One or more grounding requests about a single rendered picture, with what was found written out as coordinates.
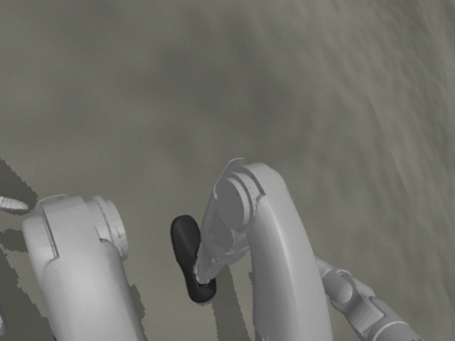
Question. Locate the right robot foot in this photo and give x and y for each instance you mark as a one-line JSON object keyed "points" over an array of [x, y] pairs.
{"points": [[185, 237]]}

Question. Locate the left robot hand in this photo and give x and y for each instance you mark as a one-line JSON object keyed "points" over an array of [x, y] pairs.
{"points": [[9, 204]]}

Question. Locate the right robot arm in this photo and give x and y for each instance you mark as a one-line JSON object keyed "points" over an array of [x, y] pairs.
{"points": [[371, 318]]}

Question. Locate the right robot hand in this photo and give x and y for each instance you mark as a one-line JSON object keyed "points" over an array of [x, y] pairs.
{"points": [[324, 266]]}

